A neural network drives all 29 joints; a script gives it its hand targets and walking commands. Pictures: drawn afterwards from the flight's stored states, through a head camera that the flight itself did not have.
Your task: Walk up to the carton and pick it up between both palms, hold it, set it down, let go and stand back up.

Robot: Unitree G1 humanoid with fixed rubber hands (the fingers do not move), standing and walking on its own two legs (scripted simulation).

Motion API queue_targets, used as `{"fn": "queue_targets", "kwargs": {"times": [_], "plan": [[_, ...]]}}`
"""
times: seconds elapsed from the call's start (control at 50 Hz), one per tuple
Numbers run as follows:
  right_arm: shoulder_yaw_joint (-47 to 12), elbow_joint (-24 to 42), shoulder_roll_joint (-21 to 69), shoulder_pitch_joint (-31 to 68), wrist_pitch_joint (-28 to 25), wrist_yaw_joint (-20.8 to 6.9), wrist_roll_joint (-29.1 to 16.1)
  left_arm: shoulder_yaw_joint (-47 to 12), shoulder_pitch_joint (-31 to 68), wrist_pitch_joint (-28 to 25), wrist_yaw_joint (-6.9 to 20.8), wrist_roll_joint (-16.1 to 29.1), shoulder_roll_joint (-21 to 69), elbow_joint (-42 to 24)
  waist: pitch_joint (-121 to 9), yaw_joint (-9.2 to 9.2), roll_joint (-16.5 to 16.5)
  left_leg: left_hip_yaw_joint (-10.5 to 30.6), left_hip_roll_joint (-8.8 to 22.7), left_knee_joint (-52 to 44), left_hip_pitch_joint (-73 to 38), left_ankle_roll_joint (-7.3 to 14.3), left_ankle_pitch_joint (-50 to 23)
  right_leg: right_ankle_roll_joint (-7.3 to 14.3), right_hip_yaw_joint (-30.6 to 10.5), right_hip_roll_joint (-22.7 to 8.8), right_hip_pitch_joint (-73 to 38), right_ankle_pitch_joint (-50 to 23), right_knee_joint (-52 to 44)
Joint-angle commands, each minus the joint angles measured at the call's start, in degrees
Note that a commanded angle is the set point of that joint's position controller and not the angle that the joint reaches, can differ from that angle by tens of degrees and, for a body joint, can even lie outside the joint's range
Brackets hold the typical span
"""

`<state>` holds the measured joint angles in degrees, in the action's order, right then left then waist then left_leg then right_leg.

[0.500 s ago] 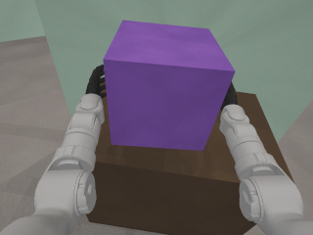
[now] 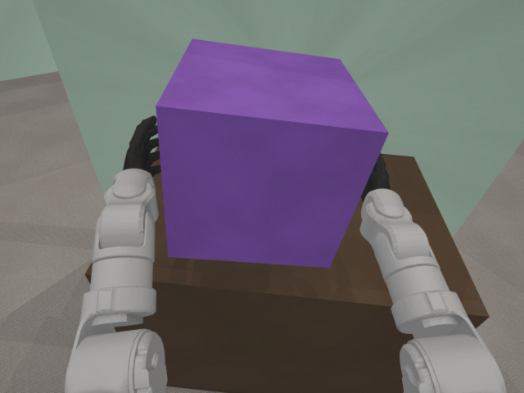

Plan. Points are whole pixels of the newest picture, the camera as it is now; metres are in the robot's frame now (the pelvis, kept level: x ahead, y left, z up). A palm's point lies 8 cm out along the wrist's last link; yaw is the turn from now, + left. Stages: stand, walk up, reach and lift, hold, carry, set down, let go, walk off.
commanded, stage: reach and lift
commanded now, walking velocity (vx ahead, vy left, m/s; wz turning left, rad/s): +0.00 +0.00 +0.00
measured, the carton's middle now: (259, 151) +0.45 -0.01 +0.17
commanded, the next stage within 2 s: hold in 0.96 s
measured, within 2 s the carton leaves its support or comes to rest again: neither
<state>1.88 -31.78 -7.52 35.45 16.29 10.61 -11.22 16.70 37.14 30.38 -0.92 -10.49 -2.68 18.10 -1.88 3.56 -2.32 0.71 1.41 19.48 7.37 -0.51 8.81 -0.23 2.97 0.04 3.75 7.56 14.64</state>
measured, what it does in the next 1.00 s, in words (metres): stands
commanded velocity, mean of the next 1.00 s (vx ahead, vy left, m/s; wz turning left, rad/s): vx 0.00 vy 0.00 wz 0.00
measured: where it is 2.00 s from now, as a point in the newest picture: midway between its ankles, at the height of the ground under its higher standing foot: outside the picture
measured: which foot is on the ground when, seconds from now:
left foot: down 0.00-1.00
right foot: down 0.00-1.00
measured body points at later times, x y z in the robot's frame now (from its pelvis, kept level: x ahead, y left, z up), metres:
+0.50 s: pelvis +0.00 +0.00 +0.00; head -0.04 +0.03 +0.45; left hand +0.39 +0.17 +0.19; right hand +0.37 -0.18 +0.17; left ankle +0.02 +0.12 -0.75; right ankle +0.01 -0.12 -0.75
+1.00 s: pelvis +0.00 +0.00 +0.00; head -0.05 +0.02 +0.45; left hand +0.39 +0.18 +0.20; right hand +0.38 -0.17 +0.19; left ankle +0.02 +0.12 -0.75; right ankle +0.01 -0.12 -0.75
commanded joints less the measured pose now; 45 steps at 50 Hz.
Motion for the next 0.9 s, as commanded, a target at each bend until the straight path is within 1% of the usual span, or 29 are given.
{"fn": "queue_targets", "kwargs": {"times": [0.0, 0.02, 0.04, 0.06, 0.08, 0.12, 0.14, 0.16, 0.18, 0.2, 0.22, 0.24, 0.26, 0.28, 0.3, 0.36, 0.48, 0.56, 0.62, 0.7, 0.8, 0.88], "plan": [[-21.7, 24.6, 34.0, 49.2, -4.1, -7.5, -5.5, -25.9, 30.6, 1.0, 10.1, 5.2, 33.0, -8.5, -25.3, -0.69, 1.7, -0.8, -4.5, -0.1, -10.6, -0.9, -17.9, -2.7, -0.4, 3.0, -10.2, -17.9, 0.6], [-21.8, 24.7, 33.9, 49.4, -3.9, -7.5, -5.4, -26.0, 30.9, 1.3, 10.3, 5.1, 32.9, -8.8, -24.1, -0.72, 1.7, -0.9, -4.4, -0.2, -9.8, -1.0, -17.8, -2.7, -0.3, 3.1, -9.6, -16.5, 0.2], [-21.3, 24.9, 34.1, 49.4, -3.7, -7.6, -5.4, -26.6, 31.9, 1.4, 10.3, 5.5, 32.7, -9.9, -24.3, 0.04, 1.8, -0.7, -4.2, -0.3, -10.3, -1.2, -17.5, -2.3, -0.1, 3.2, -8.8, -15.0, 0.0], [-20.8, 25.4, 33.6, 50.0, -3.7, -7.6, -5.5, -26.7, 32.5, 1.6, 10.2, 5.8, 33.3, -10.1, -23.7, -0.19, 2.3, -1.0, -4.1, -0.4, -10.7, -1.3, -17.1, -2.1, 0.0, 3.3, -7.3, -14.2, -0.3], [-20.6, 25.9, 33.8, 50.5, -3.8, -7.7, -5.4, -27.3, 33.2, 1.7, 10.2, 5.9, 33.4, -10.9, -24.0, 0.31, 2.8, -0.8, -4.2, -0.1, -11.5, -1.6, -17.8, -2.1, 0.2, 3.3, -7.0, -14.2, -0.3], [-19.0, 23.9, 33.3, 50.2, -3.3, -8.0, -4.2, -26.9, 33.9, 2.0, 10.3, 5.3, 33.1, -10.1, -21.8, 1.05, 3.0, -1.0, -3.8, -1.1, -10.9, -1.5, -13.9, -1.9, 0.5, 3.1, -5.2, -10.2, -0.7], [-18.6, 23.5, 33.6, 51.3, -3.4, -8.3, -3.9, -27.8, 36.1, 2.0, 10.4, 5.8, 33.4, -11.5, -22.8, 1.31, 3.6, -1.5, -3.8, -1.4, -11.2, -1.5, -12.0, -1.6, 0.8, 3.1, -4.1, -7.3, -1.1], [-17.6, 23.2, 34.0, 51.6, -3.3, -8.6, -3.3, -28.4, 37.2, 2.1, 10.3, 6.0, 33.4, -10.8, -21.5, 1.59, 4.2, -1.4, -3.5, -1.9, -10.5, -1.1, -10.3, -1.4, 0.9, 2.9, -3.3, -5.8, -1.3], [-16.9, 21.8, 34.3, 51.4, -3.2, -8.9, -2.6, -28.7, 38.6, 1.8, 10.3, 6.6, 34.1, -11.5, -22.3, 2.22, 4.6, -1.3, -3.5, -1.8, -10.9, -1.3, -9.8, -1.3, 1.1, 2.9, -2.5, -5.3, -1.2], [-16.6, 21.1, 34.0, 51.6, -3.4, -9.2, -2.4, -29.2, 39.0, 1.9, 10.0, 6.7, 34.5, -11.5, -22.0, 2.64, 5.5, -1.1, -3.2, -1.6, -11.9, -1.6, -10.9, -0.8, 1.2, 3.0, -1.9, -5.6, -1.1], [-16.7, 22.3, 34.0, 52.0, -3.6, -9.4, -2.7, -29.1, 37.8, 2.2, 10.0, 6.5, 35.0, -11.1, -22.8, 2.19, 6.0, -0.9, -3.3, -1.0, -12.6, -1.8, -12.8, -1.0, 0.9, 3.0, -2.7, -7.0, -1.1], [-17.0, 22.6, 33.9, 52.5, -3.7, -9.3, -2.7, -29.1, 37.8, 2.4, 10.0, 6.6, 34.6, -10.4, -24.0, 2.22, 5.3, -0.9, -3.3, -0.8, -12.8, -1.7, -13.2, -1.0, 1.1, 3.1, -3.0, -7.9, -0.9], [-14.6, 19.6, 30.4, 46.6, -2.8, -9.0, -3.2, -30.3, 33.3, 2.4, 9.7, 5.5, 35.3, -10.7, -24.2, 4.75, 8.5, -0.2, -3.0, -0.1, -16.2, -3.9, -14.8, -0.6, 1.5, 3.5, -3.2, -8.1, -1.0], [-15.5, 19.8, 30.6, 47.5, -2.6, -9.0, -3.3, -29.6, 33.5, 2.5, 9.9, 5.3, 35.0, -11.5, -23.5, 3.62, 8.0, -0.2, -3.3, -0.1, -15.9, -4.0, -15.1, -0.8, 1.8, 3.6, -2.9, -7.2, -1.1], [-15.5, 19.8, 30.4, 47.6, -2.4, -9.0, -3.5, -29.1, 33.7, 2.8, 10.0, 4.9, 34.5, -11.1, -22.9, 4.05, 7.3, -0.3, -3.2, -0.3, -16.1, -3.9, -15.0, -1.0, 1.8, 3.6, -2.4, -7.2, -1.2], [-16.2, 19.7, 30.6, 48.4, -2.2, -9.2, -3.6, -27.1, 33.2, 3.1, 10.6, 4.1, 33.1, -10.8, -22.0, 2.87, 5.3, -0.5, -3.4, -0.8, -14.3, -2.9, -14.6, -1.2, 1.8, 3.6, -4.2, -7.9, -1.0], [-19.7, 23.8, 32.6, 52.0, -2.6, -8.9, -5.6, -27.4, 34.8, 2.6, 10.3, 5.1, 33.1, -12.3, -24.8, 0.82, 3.8, -0.6, -3.8, 0.4, -14.1, -2.0, -18.1, -1.4, 1.3, 3.9, -6.0, -12.3, -0.3], [-20.4, 23.6, 33.1, 52.5, -2.0, -8.5, -6.0, -26.5, 35.3, 3.0, 10.4, 4.9, 32.7, -11.8, -23.8, 0.09, 2.6, -0.9, -3.9, -0.1, -12.8, -1.1, -16.3, -1.5, 0.7, 3.7, -6.1, -11.8, -0.5], [-20.0, 22.7, 33.5, 52.7, -1.4, -8.2, -5.8, -25.9, 35.8, 3.4, 10.6, 4.8, 32.4, -11.2, -22.9, 0.21, 2.1, -1.2, -4.0, -0.8, -11.8, -0.5, -14.0, -1.6, 0.2, 3.4, -6.2, -10.8, -0.9], [-19.0, 21.4, 33.8, 52.5, -0.8, -7.9, -5.4, -25.3, 36.8, 3.9, 11.2, 4.7, 32.2, -10.4, -22.6, 1.05, 2.1, -1.4, -4.2, -1.2, -11.3, -0.4, -12.3, -1.9, 0.0, 3.0, -6.6, -10.5, -1.1], [-17.8, 20.4, 33.6, 52.2, -0.1, -7.5, -5.1, -25.1, 37.8, 4.1, 11.9, 4.6, 31.9, -10.0, -22.5, 2.35, 2.9, -1.4, -4.4, -1.2, -11.6, -0.9, -12.3, -2.1, 0.2, 2.9, -7.2, -11.0, -1.1], [-17.4, 20.4, 33.2, 52.3, 0.1, -7.4, -5.2, -25.2, 38.4, 4.3, 12.2, 4.7, 31.9, -10.3, -22.7, 2.98, 3.8, -1.1, -4.4, -0.8, -12.2, -1.5, -13.6, -2.0, 0.6, 3.0, -7.2, -11.3, -1.0]]}}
